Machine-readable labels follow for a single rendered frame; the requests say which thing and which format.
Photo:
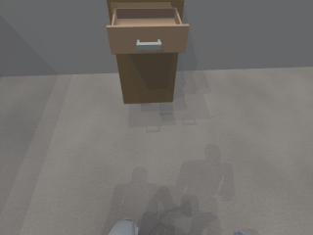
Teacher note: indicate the robot left thigh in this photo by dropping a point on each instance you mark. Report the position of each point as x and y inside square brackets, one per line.
[125, 227]

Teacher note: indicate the handle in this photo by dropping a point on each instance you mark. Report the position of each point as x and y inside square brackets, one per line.
[148, 45]

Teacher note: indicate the cabinet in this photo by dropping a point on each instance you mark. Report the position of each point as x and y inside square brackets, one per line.
[147, 77]

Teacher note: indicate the drawer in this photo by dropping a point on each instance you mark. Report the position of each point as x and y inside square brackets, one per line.
[147, 25]

